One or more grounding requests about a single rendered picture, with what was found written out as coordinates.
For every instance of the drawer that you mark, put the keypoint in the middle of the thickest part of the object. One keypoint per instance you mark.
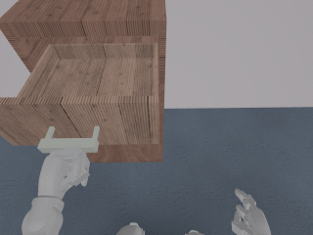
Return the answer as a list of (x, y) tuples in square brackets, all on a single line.
[(75, 87)]

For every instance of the left robot thigh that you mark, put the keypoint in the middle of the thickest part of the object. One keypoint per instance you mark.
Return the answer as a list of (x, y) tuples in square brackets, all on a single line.
[(131, 230)]

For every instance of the cabinet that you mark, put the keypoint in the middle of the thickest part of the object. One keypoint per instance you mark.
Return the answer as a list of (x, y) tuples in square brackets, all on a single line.
[(31, 25)]

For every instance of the right robot hand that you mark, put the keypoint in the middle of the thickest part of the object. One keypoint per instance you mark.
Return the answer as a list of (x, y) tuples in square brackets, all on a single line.
[(255, 222)]

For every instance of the robot left forearm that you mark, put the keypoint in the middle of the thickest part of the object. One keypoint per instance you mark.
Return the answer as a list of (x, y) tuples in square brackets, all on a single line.
[(45, 216)]

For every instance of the left robot hand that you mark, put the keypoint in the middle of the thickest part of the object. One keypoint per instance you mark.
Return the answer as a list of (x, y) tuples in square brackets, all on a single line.
[(71, 161)]

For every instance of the left robot shin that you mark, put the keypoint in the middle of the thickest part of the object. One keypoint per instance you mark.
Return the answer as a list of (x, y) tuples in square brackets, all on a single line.
[(134, 223)]

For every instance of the handle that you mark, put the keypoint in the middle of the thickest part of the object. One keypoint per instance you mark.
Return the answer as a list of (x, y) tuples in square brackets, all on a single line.
[(49, 144)]

